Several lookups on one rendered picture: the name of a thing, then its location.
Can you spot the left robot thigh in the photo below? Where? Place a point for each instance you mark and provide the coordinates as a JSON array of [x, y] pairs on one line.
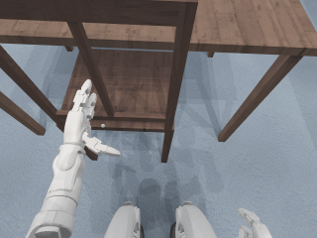
[[124, 223]]

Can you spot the chair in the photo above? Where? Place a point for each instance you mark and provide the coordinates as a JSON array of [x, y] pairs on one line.
[[136, 91]]

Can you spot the right robot thigh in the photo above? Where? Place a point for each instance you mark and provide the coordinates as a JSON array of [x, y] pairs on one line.
[[192, 222]]

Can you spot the robot left forearm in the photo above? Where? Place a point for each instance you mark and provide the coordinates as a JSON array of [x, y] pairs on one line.
[[56, 218]]

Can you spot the right robot hand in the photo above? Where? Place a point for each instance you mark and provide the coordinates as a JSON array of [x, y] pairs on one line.
[[258, 230]]

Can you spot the table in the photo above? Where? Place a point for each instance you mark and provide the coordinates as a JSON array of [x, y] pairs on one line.
[[259, 27]]

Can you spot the left robot hand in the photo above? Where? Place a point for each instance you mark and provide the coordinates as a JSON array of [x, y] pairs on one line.
[[77, 121]]

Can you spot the robot thigh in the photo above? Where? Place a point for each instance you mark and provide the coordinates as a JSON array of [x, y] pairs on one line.
[[192, 222], [124, 223]]

